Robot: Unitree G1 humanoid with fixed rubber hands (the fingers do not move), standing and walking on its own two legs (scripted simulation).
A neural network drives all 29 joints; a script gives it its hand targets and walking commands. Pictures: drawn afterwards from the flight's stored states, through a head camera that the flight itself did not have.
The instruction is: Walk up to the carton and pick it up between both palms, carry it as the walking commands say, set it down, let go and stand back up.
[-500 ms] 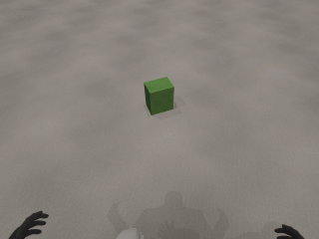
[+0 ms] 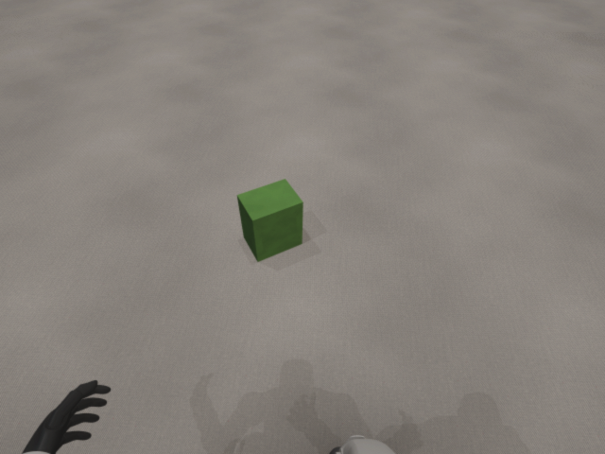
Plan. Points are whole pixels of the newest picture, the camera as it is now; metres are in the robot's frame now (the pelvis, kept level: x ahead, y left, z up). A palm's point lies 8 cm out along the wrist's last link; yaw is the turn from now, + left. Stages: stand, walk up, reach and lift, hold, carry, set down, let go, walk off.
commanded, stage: walk up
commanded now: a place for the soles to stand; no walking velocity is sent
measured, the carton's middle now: (271, 220) +1.07 +0.05 -0.63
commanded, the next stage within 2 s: none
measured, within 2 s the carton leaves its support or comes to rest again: neither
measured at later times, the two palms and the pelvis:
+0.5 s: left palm (25, 361) +0.30 +0.39 -0.06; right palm (457, 286) +0.36 -0.26 -0.02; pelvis +0.21 +0.06 -0.01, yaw +2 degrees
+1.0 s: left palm (26, 266) +0.46 +0.45 -0.05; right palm (389, 193) +0.59 -0.21 -0.04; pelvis +0.42 +0.10 -0.01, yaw +2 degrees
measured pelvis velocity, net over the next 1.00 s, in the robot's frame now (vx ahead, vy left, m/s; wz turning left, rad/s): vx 0.42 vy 0.10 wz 0.04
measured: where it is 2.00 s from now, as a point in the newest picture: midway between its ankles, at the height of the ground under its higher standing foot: (272, 353)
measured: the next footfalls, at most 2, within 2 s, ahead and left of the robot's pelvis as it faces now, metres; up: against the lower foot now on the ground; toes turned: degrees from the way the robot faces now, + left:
right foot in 0.02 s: +0.17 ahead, -0.12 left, +0.00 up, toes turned -3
left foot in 0.36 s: +0.30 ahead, +0.18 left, +0.00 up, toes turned +5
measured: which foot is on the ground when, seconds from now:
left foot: down 0.00-0.02, up 0.04-0.34, down 0.36-0.68, up 0.70-0.98, down 1.00-1.00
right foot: up 0.00-0.00, down 0.02-0.36, up 0.38-0.66, down 0.68-1.00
